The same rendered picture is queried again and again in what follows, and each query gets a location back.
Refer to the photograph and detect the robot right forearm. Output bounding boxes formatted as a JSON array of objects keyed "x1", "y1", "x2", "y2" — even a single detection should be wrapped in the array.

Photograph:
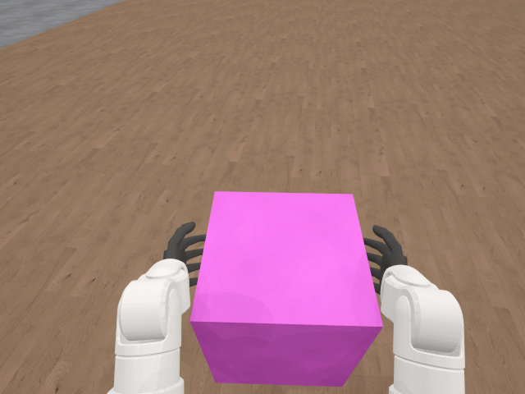
[{"x1": 381, "y1": 265, "x2": 465, "y2": 394}]

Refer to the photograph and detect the robot left forearm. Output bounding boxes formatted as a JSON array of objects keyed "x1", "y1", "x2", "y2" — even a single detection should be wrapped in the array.
[{"x1": 107, "y1": 259, "x2": 190, "y2": 394}]

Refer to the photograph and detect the left robot hand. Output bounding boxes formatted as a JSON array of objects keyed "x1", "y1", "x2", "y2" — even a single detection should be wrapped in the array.
[{"x1": 163, "y1": 222, "x2": 206, "y2": 287}]

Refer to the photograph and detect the carton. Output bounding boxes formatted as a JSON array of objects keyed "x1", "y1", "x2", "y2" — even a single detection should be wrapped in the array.
[{"x1": 190, "y1": 191, "x2": 383, "y2": 387}]

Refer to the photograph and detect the right robot hand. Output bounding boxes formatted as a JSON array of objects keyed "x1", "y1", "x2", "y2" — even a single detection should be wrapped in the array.
[{"x1": 363, "y1": 225, "x2": 408, "y2": 295}]

